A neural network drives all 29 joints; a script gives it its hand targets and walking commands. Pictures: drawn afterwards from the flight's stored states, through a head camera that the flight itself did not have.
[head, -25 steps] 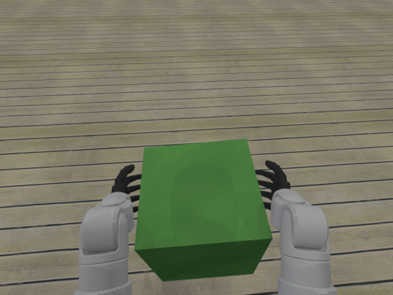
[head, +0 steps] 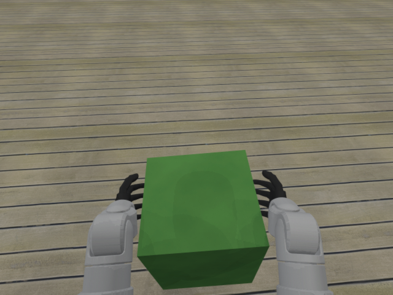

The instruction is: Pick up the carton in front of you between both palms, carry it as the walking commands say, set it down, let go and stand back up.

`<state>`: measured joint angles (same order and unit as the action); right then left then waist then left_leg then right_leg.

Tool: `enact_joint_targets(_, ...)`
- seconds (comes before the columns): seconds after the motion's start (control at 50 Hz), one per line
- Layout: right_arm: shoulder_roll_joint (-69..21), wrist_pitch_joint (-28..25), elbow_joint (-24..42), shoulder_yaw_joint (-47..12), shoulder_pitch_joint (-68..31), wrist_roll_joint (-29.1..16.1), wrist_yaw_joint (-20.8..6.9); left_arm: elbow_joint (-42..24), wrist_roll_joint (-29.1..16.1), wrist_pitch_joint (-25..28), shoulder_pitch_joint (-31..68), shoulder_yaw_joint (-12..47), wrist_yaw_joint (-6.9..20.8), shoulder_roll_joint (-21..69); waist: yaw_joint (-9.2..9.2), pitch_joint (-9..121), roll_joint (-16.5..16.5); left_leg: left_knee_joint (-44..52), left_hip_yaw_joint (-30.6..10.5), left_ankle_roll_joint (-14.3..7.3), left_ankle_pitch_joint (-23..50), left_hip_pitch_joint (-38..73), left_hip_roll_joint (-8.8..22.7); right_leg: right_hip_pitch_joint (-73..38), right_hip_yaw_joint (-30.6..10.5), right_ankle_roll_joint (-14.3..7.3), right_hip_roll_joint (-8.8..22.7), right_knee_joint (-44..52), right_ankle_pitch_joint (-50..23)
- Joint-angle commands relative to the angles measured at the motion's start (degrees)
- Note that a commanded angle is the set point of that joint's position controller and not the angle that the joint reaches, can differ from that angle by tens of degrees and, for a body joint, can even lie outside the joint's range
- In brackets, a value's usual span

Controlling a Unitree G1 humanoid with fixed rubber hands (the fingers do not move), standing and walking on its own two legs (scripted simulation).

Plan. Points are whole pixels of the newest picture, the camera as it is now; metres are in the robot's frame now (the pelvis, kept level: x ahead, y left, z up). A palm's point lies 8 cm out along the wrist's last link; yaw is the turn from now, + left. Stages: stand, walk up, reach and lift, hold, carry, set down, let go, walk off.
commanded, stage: carry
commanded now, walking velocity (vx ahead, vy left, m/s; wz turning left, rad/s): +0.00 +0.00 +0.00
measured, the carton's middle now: (202, 223) +0.28 +0.00 -0.02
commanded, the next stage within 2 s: hold in 1.38 s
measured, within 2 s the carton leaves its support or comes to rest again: neither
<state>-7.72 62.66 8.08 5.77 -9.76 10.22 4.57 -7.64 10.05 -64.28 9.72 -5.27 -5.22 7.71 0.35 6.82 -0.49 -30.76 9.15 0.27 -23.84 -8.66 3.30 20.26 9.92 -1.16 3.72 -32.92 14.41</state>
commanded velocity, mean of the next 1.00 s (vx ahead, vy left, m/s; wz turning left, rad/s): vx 0.00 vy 0.00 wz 0.00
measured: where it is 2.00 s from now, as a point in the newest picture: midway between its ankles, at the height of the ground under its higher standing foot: outside the picture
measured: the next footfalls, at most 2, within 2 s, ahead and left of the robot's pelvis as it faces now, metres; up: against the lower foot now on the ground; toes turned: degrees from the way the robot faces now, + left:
none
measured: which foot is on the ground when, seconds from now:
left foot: down 0.00-1.00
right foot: down 0.00-1.00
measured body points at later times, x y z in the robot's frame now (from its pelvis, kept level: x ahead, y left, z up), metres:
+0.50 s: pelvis -0.04 +0.00 +0.00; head -0.06 +0.00 +0.45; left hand +0.27 +0.15 +0.03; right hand +0.27 -0.15 +0.03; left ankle -0.08 +0.10 -0.73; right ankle +0.03 -0.11 -0.73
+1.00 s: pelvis -0.05 +0.01 +0.00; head -0.07 +0.01 +0.45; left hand +0.26 +0.17 +0.04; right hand +0.26 -0.13 +0.04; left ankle -0.08 +0.10 -0.73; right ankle +0.03 -0.11 -0.73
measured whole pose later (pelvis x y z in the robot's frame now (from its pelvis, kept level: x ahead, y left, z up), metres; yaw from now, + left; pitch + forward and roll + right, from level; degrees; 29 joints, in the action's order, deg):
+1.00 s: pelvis -0.05 +0.01 +0.00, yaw +0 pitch +1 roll +0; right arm -8.5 41.8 -11.5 10.5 -13.9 14.7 2.5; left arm 11.8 14.6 -42.1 14.5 -10.5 -2.3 8.6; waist 0.1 5.2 -0.2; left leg -31.8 9.6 -1.7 -20.5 -12.8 1.9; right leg 22.2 9.4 -0.4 5.1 -29.3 8.1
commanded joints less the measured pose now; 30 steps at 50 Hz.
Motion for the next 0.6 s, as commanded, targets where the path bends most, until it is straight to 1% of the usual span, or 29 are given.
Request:
enact_joint_targets(0.0,-54.4,-3.0,0.5,-38.1,-25.6,-21.9,-15.8,-3.4,-22.9,4.9,29.0,38.2,16.6,53.4,-0.12,11.1,0.7,5.2,-4.4,-0.9,18.8,-1.8,5.8,-9.6,-6.2,-0.9,5.9,3.5,-20.2)
enact_joint_targets(0.1,-52.8,-7.8,-4.0,-34.5,-24.7,-18.3,-15.8,1.3,-19.4,9.5,28.1,34.5,16.8,51.6,-0.16,10.0,0.6,6.4,-4.8,-1.1,14.5,-3.3,5.8,-9.2,-6.6,-0.6,5.9,5.0,-16.6)
enact_joint_targets(0.18,-52.2,-12.5,-8.3,-31.1,-25.3,-15.2,-16.1,5.9,-16.3,14.2,28.4,31.1,17.1,50.9,-0.21,9.5,0.6,7.0,-5.0,-1.3,11.9,-4.3,5.7,-8.9,-6.8,-0.4,6.0,6.0,-14.1)
enact_joint_targets(0.32,-52.7,-21.8,-17.8,-24.4,-30.4,-9.9,-16.9,16.3,-10.4,23.5,32.1,23.9,17.7,51.7,-0.26,9.9,0.8,7.6,-5.6,-1.6,8.5,-5.5,5.5,-8.9,-7.2,-0.3,6.0,7.3,-11.0)
enact_joint_targets(0.4,-54.3,-25.9,-21.5,-22.8,-33.2,-8.6,-17.5,20.3,-8.5,27.6,34.1,21.9,18.2,53.6,-0.31,11.1,0.9,7.4,-5.8,-1.8,8.5,-5.3,5.4,-9.3,-7.1,-0.3,6.2,7.4,-10.7)
enact_joint_targets(0.48,-55.4,-26.8,-21.4,-24.0,-33.1,-8.9,-17.6,20.3,-8.7,28.5,33.7,22.9,18.3,54.8,-0.4,12.8,1.0,6.4,-5.7,-1.9,10.9,-4.5,5.4,-9.8,-6.8,-0.4,6.3,6.8,-13.2)
enact_joint_targets(0.58,-55.0,-24.1,-17.5,-27.2,-30.1,-11.0,-17.2,16.7,-10.7,25.8,30.6,26.4,17.9,54.5,-0.4,14.1,0.8,5.0,-5.5,-1.8,15.0,-3.8,5.5,-9.9,-6.2,-0.4,6.4,5.6,-17.0)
